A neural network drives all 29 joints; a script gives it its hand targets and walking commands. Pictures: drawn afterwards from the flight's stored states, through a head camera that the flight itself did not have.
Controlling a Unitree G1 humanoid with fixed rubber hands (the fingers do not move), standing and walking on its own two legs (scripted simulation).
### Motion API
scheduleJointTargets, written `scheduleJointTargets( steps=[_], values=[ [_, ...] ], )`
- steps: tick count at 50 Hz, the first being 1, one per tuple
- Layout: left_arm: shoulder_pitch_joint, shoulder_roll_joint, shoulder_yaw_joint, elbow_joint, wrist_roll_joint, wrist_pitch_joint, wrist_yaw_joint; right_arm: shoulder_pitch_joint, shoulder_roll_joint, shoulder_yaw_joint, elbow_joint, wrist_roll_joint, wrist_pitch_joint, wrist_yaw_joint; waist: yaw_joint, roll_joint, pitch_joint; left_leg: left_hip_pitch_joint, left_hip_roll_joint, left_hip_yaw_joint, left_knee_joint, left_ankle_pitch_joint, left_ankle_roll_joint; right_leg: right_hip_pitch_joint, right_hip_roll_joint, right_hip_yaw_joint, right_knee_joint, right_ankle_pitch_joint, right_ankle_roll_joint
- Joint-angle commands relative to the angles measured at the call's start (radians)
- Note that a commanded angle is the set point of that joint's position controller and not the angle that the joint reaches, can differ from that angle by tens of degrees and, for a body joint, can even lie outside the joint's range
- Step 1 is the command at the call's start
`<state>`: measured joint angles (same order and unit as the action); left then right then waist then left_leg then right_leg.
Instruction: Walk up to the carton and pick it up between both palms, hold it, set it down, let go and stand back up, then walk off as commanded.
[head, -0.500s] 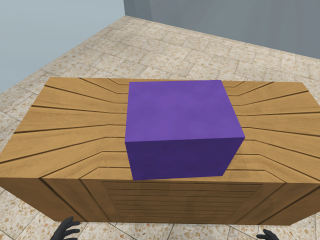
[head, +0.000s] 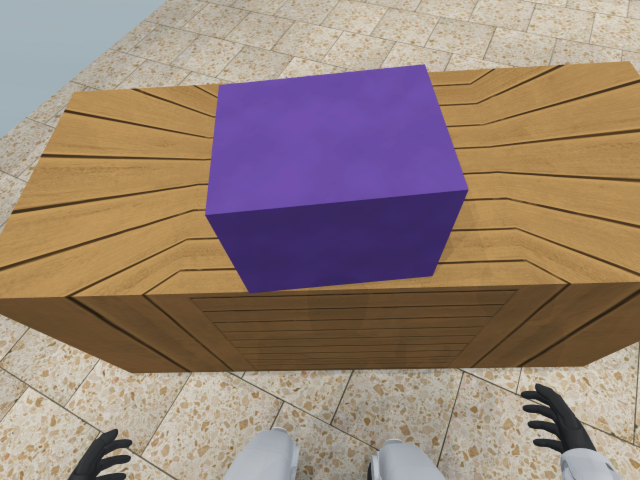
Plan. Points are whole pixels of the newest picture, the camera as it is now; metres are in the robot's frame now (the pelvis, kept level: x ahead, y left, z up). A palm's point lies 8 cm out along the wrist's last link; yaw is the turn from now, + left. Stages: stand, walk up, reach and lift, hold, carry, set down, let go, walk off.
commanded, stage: walk off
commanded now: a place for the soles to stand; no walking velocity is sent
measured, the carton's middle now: (331, 185) +0.52 +0.04 -0.03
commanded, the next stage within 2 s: stand in 1.28 s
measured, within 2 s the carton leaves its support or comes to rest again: neither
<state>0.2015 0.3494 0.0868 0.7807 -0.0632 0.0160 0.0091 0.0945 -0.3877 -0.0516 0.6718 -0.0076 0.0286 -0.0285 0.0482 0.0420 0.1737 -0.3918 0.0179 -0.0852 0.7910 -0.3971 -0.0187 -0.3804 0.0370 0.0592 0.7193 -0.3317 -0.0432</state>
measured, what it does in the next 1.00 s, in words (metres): walks backwards: left foot, then right foot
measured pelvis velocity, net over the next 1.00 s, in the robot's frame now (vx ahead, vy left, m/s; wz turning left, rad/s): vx -0.24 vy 0.03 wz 0.01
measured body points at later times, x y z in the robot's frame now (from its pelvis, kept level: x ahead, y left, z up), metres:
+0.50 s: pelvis -0.13 +0.02 -0.01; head -0.08 +0.01 +0.44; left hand -0.05 +0.35 -0.10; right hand +0.02 -0.28 -0.12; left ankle -0.17 +0.15 -0.69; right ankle +0.02 -0.09 -0.71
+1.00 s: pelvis -0.24 +0.03 +0.00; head -0.17 +0.04 +0.44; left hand -0.17 +0.35 -0.12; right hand -0.11 -0.27 -0.10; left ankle -0.17 +0.15 -0.71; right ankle -0.26 -0.06 -0.72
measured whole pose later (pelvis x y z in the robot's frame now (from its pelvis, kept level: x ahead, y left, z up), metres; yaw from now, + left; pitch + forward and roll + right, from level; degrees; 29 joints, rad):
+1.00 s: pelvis -0.24 +0.03 +0.00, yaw +1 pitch -2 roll -1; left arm 0.20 0.37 0.10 0.78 -0.06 0.01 0.02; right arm 0.19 -0.38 -0.08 0.70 -0.01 0.04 0.00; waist 0.04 0.00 0.22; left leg -0.41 -0.05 -0.08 0.69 -0.27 0.03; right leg -0.24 0.11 0.09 0.65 -0.40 -0.03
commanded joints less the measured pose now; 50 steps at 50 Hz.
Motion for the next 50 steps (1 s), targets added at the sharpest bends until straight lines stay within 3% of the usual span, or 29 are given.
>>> scheduleJointTargets(
  steps=[1,3,7,10,15,19,23,24,25,26,27,28,29,30,32,35,38,41,42,44,45,46,47,48,49,50],
  values=[
    [0.001,0.307,0.077,-0.158,0.107,-0.024,0.027,0.123,-0.199,-0.090,-0.072,0.012,0.034,-0.013,-0.045,-0.192,-0.269,-0.066,-0.113,-0.134,0.556,-0.228,0.031,0.139,-0.366,0.408,-0.256,0.607,-0.204],
    [-0.028,0.266,0.064,-0.172,0.106,-0.020,0.033,0.093,-0.207,-0.090,-0.070,0.013,0.037,-0.006,-0.049,-0.173,-0.203,-0.089,-0.121,-0.104,0.591,-0.153,0.016,0.115,-0.303,0.321,-0.222,0.562,-0.182],
    [0.031,0.270,0.071,-0.160,0.098,-0.021,0.048,0.066,-0.193,-0.089,-0.087,0.003,0.041,-0.003,-0.018,-0.145,-0.169,-0.159,-0.141,-0.096,0.583,-0.127,-0.023,0.229,-0.317,0.340,-0.217,0.563,-0.191],
    [0.046,0.266,0.072,-0.150,0.092,-0.017,0.051,0.058,-0.189,-0.090,-0.082,0.002,0.047,-0.001,-0.004,-0.163,-0.141,-0.156,-0.137,-0.087,0.506,-0.123,-0.033,0.245,-0.316,0.356,-0.254,0.453,-0.176],
    [0.019,0.273,0.079,-0.138,0.092,-0.011,0.047,0.085,-0.183,-0.092,-0.060,-0.002,0.049,0.009,-0.007,-0.173,-0.126,-0.078,-0.108,-0.053,0.377,-0.146,-0.028,0.170,-0.317,0.354,-0.300,0.252,-0.187],
    [-0.040,0.294,0.086,-0.141,0.101,-0.001,0.040,0.144,-0.194,-0.097,-0.032,-0.004,0.051,0.025,-0.035,-0.216,-0.089,0.027,-0.067,-0.006,0.247,-0.165,-0.006,0.008,-0.307,0.320,-0.368,-0.005,-0.175],
    [-0.103,0.305,0.089,-0.131,0.105,0.018,0.033,0.284,-0.196,-0.110,0.031,-0.006,0.047,0.040,-0.092,-0.251,-0.079,0.210,-0.044,0.050,-0.050,-0.093,0.041,-0.170,-0.257,0.231,-0.371,-0.191,-0.100],
    [-0.099,0.294,0.088,-0.124,0.102,0.025,0.033,0.315,-0.193,-0.112,0.045,-0.010,0.044,0.042,-0.103,-0.216,-0.087,0.250,-0.038,0.028,-0.177,-0.039,0.059,-0.198,-0.214,0.196,-0.292,-0.246,-0.064],
    [-0.096,0.254,0.082,-0.119,0.094,0.032,0.034,0.319,-0.196,-0.111,0.049,-0.020,0.040,0.043,-0.114,-0.115,-0.078,0.223,-0.030,-0.048,-0.269,-0.051,0.096,-0.230,-0.117,0.143,-0.081,-0.300,-0.028],
    [-0.069,0.200,0.071,-0.117,0.082,0.036,0.037,0.268,-0.231,-0.107,0.013,-0.036,0.033,0.036,-0.111,0.091,-0.024,0.070,0.109,-0.312,-0.422,-0.207,0.152,-0.282,0.050,0.068,0.232,-0.339,0.011],
    [-0.037,0.209,0.074,-0.109,0.075,0.041,0.044,0.150,-0.275,-0.104,-0.033,-0.039,0.030,0.029,-0.064,0.148,0.010,-0.152,0.262,-0.545,-0.535,-0.229,0.199,-0.212,0.129,0.075,0.485,-0.282,0.038],
    [-0.002,0.235,0.081,-0.103,0.071,0.041,0.047,0.039,-0.291,-0.101,-0.070,-0.033,0.025,0.022,-0.039,0.105,0.039,-0.242,0.268,-0.571,-0.594,-0.239,0.198,-0.142,0.148,0.166,0.570,-0.238,0.030],
    [-0.014,0.253,0.084,-0.095,0.072,0.039,0.049,-0.011,-0.304,-0.102,-0.083,-0.036,0.016,0.018,-0.040,0.094,0.061,-0.274,0.243,-0.566,-0.619,-0.224,0.165,-0.127,0.166,0.210,0.617,-0.195,0.032],
    [-0.012,0.254,0.086,-0.067,0.062,0.042,0.050,-0.036,-0.279,-0.096,-0.084,-0.047,0.011,0.011,-0.032,0.058,0.076,-0.251,0.191,-0.474,-0.584,-0.216,0.122,-0.159,0.168,0.229,0.640,-0.145,0.030],
    [0.046,0.233,0.081,-0.041,0.053,0.043,0.048,-0.041,-0.232,-0.089,-0.087,-0.054,0.005,0.001,-0.019,0.097,0.078,-0.136,0.125,-0.335,-0.516,-0.127,0.078,-0.193,0.160,0.194,0.649,-0.093,0.039],
    [0.086,0.238,0.070,-0.035,0.060,0.028,0.040,0.087,-0.187,-0.091,-0.083,-0.038,-0.005,-0.005,-0.058,0.101,-0.125,0.238,0.141,-0.347,-0.393,0.146,0.110,-0.225,0.133,0.170,0.590,-0.113,0.061],
    [0.058,0.236,0.053,-0.037,0.073,0.010,0.029,0.213,-0.168,-0.099,-0.059,-0.034,-0.020,-0.005,-0.107,0.086,-0.279,0.500,0.139,-0.378,-0.340,0.084,0.124,-0.254,0.068,0.161,0.342,-0.163,0.056],
    [0.062,0.241,0.047,-0.032,0.081,0.000,0.018,0.225,-0.189,-0.107,-0.036,-0.037,-0.024,0.007,-0.114,0.114,-0.256,0.443,0.152,-0.427,-0.414,-0.208,0.155,-0.178,0.022,0.109,0.161,-0.261,0.042],
    [0.071,0.242,0.046,-0.025,0.083,-0.002,0.015,0.207,-0.196,-0.107,-0.033,-0.038,-0.023,0.010,-0.105,0.122,-0.225,0.385,0.164,-0.439,-0.443,-0.276,0.167,-0.142,0.013,0.086,0.114,-0.293,0.034],
    [0.101,0.233,0.043,-0.009,0.084,-0.009,0.010,0.157,-0.204,-0.105,-0.034,-0.039,-0.021,0.019,-0.084,0.133,-0.189,0.296,0.172,-0.419,-0.453,-0.276,0.195,-0.041,-0.004,0.043,-0.028,-0.333,0.018],
    [0.123,0.223,0.042,0.005,0.082,-0.016,0.009,0.128,-0.204,-0.102,-0.037,-0.037,-0.018,0.023,-0.067,0.118,-0.187,0.251,0.150,-0.360,-0.433,-0.234,0.194,0.042,0.001,0.010,-0.132,-0.286,0.011],
    [0.158,0.206,0.040,0.027,0.079,-0.024,0.009,0.087,-0.202,-0.099,-0.044,-0.033,-0.015,0.027,-0.033,0.084,-0.189,0.176,0.112,-0.272,-0.390,-0.198,0.160,0.176,0.013,-0.030,-0.286,-0.151,0.004],
    [0.195,0.213,0.049,0.038,0.082,-0.032,0.013,0.063,-0.179,-0.093,-0.050,-0.030,-0.012,0.030,-0.003,0.046,-0.200,0.100,0.060,-0.199,-0.311,-0.136,0.097,0.294,-0.010,0.018,-0.369,-0.075,-0.016],
    [0.199,0.246,0.059,0.026,0.086,-0.040,0.016,0.061,-0.148,-0.088,-0.052,-0.026,-0.010,0.029,0.006,-0.050,-0.205,0.019,-0.016,-0.133,-0.157,-0.117,0.045,0.320,-0.110,0.215,-0.406,-0.146,-0.060],
    [0.120,0.302,0.060,-0.020,0.098,-0.048,0.020,0.071,-0.132,-0.090,-0.046,-0.015,-0.015,0.025,-0.020,-0.189,-0.151,-0.114,-0.121,-0.017,0.045,-0.129,-0.002,0.271,-0.272,0.490,-0.435,-0.135,-0.120],
    [0.024,0.314,0.064,-0.053,0.104,-0.050,0.019,0.087,-0.169,-0.095,-0.021,-0.025,-0.019,0.014,-0.032,-0.107,-0.096,-0.087,-0.058,-0.049,0.154,-0.158,0.001,0.120,-0.363,0.519,-0.402,-0.067,-0.190]
  ],
)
